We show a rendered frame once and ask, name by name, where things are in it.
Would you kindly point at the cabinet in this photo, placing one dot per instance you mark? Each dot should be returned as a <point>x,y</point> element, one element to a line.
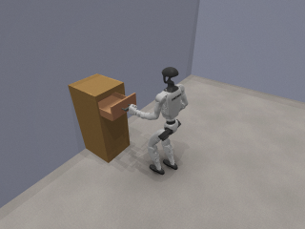
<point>103,137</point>

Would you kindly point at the robot left forearm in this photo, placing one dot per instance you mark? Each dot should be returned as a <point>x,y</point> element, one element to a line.
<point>143,115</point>

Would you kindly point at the robot shin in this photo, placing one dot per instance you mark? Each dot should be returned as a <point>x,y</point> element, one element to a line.
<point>154,157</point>
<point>169,152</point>

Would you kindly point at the robot left upper arm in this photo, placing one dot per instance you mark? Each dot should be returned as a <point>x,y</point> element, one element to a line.
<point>160,99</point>

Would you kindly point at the robot right upper arm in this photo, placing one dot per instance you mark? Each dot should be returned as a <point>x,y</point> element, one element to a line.
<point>184,101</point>

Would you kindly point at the left robot hand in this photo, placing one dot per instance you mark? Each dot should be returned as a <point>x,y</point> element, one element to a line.
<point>132,109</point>

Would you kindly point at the robot left shin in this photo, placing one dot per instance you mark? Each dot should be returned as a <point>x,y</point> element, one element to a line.
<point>154,157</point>

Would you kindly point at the robot right shin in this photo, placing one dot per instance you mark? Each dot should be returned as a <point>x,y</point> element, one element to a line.
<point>169,152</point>

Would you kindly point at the drawer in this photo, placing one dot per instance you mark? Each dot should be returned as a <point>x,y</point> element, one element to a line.
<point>111,106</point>

